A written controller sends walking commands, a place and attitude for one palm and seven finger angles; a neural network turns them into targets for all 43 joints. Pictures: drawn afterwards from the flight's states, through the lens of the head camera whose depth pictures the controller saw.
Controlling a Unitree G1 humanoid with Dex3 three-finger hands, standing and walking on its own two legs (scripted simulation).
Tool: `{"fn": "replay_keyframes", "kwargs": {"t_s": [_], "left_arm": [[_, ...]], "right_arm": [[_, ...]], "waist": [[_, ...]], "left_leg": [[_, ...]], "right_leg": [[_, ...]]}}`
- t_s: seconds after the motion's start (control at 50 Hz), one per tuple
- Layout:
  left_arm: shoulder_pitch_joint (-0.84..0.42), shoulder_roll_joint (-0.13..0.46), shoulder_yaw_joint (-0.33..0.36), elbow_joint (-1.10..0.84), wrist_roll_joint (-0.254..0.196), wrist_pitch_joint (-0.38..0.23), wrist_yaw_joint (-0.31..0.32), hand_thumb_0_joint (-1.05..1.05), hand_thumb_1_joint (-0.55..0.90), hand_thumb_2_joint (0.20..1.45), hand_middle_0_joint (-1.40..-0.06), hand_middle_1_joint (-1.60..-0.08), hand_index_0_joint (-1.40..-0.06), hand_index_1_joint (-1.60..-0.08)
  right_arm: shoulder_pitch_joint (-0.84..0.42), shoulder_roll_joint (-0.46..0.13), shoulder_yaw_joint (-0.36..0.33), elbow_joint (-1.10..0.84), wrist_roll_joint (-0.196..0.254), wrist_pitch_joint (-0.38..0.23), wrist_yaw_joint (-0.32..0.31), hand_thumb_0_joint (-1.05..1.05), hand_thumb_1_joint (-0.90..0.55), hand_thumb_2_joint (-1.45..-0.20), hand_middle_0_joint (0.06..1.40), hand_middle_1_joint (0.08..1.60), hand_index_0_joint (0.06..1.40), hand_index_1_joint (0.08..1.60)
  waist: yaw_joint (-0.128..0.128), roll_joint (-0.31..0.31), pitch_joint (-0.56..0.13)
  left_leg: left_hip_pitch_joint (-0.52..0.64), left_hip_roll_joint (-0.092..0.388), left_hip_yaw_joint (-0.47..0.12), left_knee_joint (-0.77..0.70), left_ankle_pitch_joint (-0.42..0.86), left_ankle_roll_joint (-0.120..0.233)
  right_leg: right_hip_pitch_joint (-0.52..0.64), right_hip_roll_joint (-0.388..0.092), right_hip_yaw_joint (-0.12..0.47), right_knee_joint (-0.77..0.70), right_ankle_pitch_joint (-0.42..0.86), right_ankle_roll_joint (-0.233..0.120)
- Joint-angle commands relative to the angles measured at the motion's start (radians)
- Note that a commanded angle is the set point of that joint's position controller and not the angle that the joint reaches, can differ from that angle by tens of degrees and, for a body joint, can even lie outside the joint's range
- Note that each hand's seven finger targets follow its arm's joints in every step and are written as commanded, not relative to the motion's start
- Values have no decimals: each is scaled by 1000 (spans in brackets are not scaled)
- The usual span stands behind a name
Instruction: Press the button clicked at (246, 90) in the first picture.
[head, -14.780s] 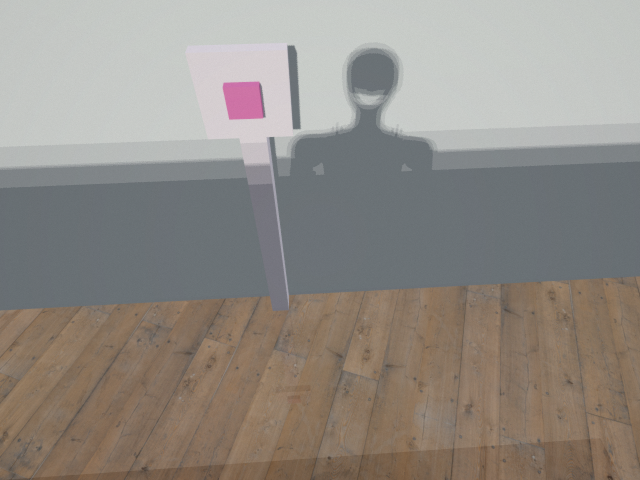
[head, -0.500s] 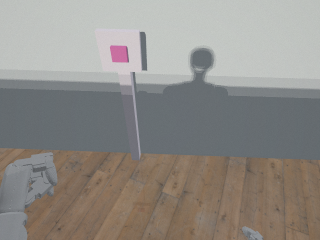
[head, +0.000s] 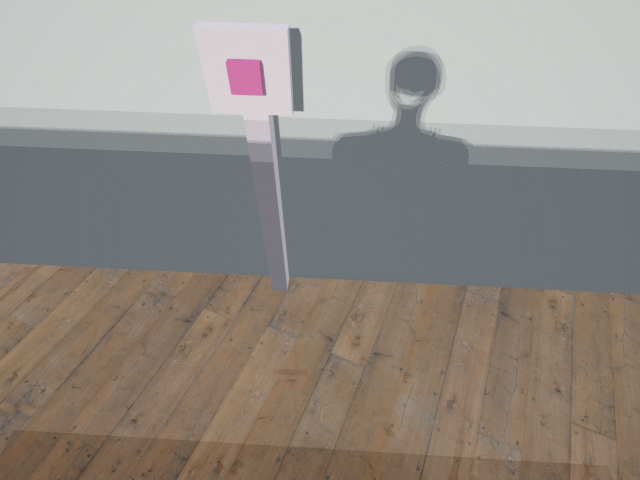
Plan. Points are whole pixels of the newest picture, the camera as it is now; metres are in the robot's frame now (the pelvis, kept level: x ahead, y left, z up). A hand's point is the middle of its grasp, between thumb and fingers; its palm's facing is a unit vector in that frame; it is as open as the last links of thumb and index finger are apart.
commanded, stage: let the arm hang, fingers relaxed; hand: left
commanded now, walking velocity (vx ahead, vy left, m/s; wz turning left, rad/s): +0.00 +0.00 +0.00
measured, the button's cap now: (246, 76) +0.82 +0.21 +0.09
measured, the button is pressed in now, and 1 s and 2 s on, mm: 0 0 0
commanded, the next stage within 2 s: stand and wait in 0.54 s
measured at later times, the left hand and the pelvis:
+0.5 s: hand out of the picture +0.00 +0.17 -0.17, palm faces +0.02 -0.98 -0.20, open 7.3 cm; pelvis +0.00 +0.00 +0.00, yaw -1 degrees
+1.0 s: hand out of the picture +0.03 +0.19 -0.17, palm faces +0.00 -0.97 -0.23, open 7.4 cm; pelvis +0.01 -0.01 +0.00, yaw -1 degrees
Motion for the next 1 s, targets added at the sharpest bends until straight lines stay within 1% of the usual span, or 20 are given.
{"fn": "replay_keyframes", "kwargs": {"t_s": [0.0,0.02,0.12,0.14,0.22,0.32,0.34,0.36,0.38,0.44,0.56,0.62,0.68,0.76,0.8,0.82,0.84,0.9,0.94,0.98], "left_arm": [[3,90,11,-19,0,-35,13,0,900,900,-237,-340,-237,-340],[4,83,10,-11,-1,-34,14,0,900,900,-200,-300,-200,-300],[10,64,12,6,0,-31,19,0,900,900,-200,-300,-200,-300],[7,63,14,6,0,-31,20,0,900,900,-200,-300,-200,-300],[7,49,20,2,2,-31,22,0,900,900,-200,-300,-200,-300],[-4,46,25,-5,3,-32,22,0,900,900,-200,-300,-200,-300],[-4,45,27,-6,2,-34,22,0,900,900,-200,-300,-200,-300],[-4,43,26,-6,1,-36,22,0,900,900,-200,-300,-200,-300],[-8,48,29,-9,1,-38,22,0,900,900,-200,-300,-200,-300],[-21,55,29,-13,1,-39,22,0,900,900,-200,-300,-200,-300],[-39,77,35,-16,2,-42,20,0,900,900,-200,-300,-200,-300],[-47,87,36,-18,2,-44,20,0,900,900,-200,-300,-200,-300],[-57,97,36,-14,0,-46,18,0,900,900,-200,-300,-200,-300],[-75,108,34,-9,1,-45,17,0,900,900,-200,-300,-200,-300],[-79,116,35,-10,2,-44,16,0,900,900,-200,-300,-200,-300],[-83,118,35,-9,1,-45,15,0,900,900,-200,-300,-200,-300],[-88,122,37,-8,1,-46,15,0,900,900,-200,-300,-200,-300],[-100,135,37,-10,1,-51,14,0,900,900,-200,-300,-200,-300],[-114,134,35,-8,0,-50,14,0,900,900,-200,-300,-200,-300],[-122,143,36,-6,0,-50,13,0,900,900,-200,-300,-200,-300]], "right_arm": [[62,-90,-19,-6,8,-27,-5,0,-900,-900,200,300,200,300],[67,-80,-17,3,7,-27,-6,0,-900,-900,200,300,200,300],[83,-60,-17,25,4,-23,-7,0,-900,-900,200,300,200,300],[90,-55,-17,28,3,-25,-8,0,-900,-900,200,300,200,300],[96,-41,-20,31,1,-26,-8,0,-900,-900,200,300,200,300],[102,-30,-24,29,0,-26,-9,0,-900,-900,200,300,200,300],[104,-30,-23,29,0,-29,-9,0,-900,-900,200,300,200,300],[99,-33,-26,29,0,-30,-11,0,-900,-900,200,300,200,300],[101,-32,-26,29,1,-32,-10,0,-900,-900,200,300,200,300],[94,-42,-28,27,1,-31,-11,0,-900,-900,200,300,200,300],[81,-58,-33,27,2,-30,-9,0,-900,-900,200,300,200,300],[71,-72,-35,26,2,-30,-9,0,-900,-900,200,300,200,300],[55,-86,-35,24,3,-34,-10,0,-900,-900,200,300,200,300],[32,-101,-35,24,3,-31,-9,0,-900,-900,200,300,200,300],[30,-110,-37,21,4,-30,-8,0,-900,-900,200,300,200,300],[22,-112,-36,23,2,-31,-8,0,-900,-900,200,300,200,300],[20,-116,-36,22,2,-33,-8,0,-900,-900,200,300,200,300],[-1,-137,-38,18,5,-37,-8,0,-900,-900,200,300,200,300],[-17,-139,-37,20,4,-37,-9,0,-900,-900,200,300,200,300],[-26,-148,-37,21,4,-37,-8,0,-900,-900,200,300,200,300]], "waist": [[-10,-18,-5],[-11,-22,6],[-11,-22,52],[-11,-28,54],[-9,-3,48],[-9,-2,66],[-9,-10,53],[-8,3,48],[-9,-9,35],[-12,0,47],[-14,-27,42],[-17,-17,30],[-14,-2,12],[-15,-2,37],[-15,-12,32],[-14,-2,30],[-16,-16,16],[-16,-2,-16],[-15,-2,1],[-14,0,-2]], "left_leg": [[-2,107,-100,-112,-22,18],[-6,107,-101,-117,-30,18],[-32,101,-97,-125,-69,16],[-36,99,-98,-128,-64,17],[-49,98,-100,-131,-78,17],[-63,98,-99,-131,-89,16],[-59,98,-101,-130,-75,17],[-49,98,-97,-124,-59,16],[-41,98,-94,-120,-38,15],[-37,102,-98,-121,-40,14],[-19,99,-86,-114,-35,13],[-7,101,-87,-111,-25,13],[9,106,-89,-114,4,12],[4,108,-94,-125,-12,10],[4,108,-95,-125,-21,10],[8,108,-92,-125,-17,9],[18,110,-94,-126,3,10],[43,116,-96,-119,50,8],[40,121,-100,-130,60,7],[39,122,-100,-138,51,6]], "right_leg": [[-18,-94,104,-94,-42,-41],[-22,-94,103,-93,-50,-42],[-46,-93,102,-100,-97,-40],[-42,-93,103,-98,-93,-40],[-34,-91,102,-91,-94,-40],[-45,-89,102,-91,-98,-39],[-35,-89,103,-89,-84,-39],[-35,-90,106,-89,-69,-40],[-23,-92,105,-88,-52,-41],[-33,-90,107,-90,-56,-43],[-33,-98,117,-113,-79,-45],[-30,-99,122,-119,-79,-47],[-13,-99,121,-113,-38,-47],[-22,-100,124,-124,-56,-46],[-19,-97,125,-126,-68,-44],[-16,-102,125,-130,-66,-45],[-8,-102,123,-126,-46,-45],[12,-102,124,-119,14,-44],[12,-102,119,-116,33,-43],[20,-104,119,-120,29,-41]]}}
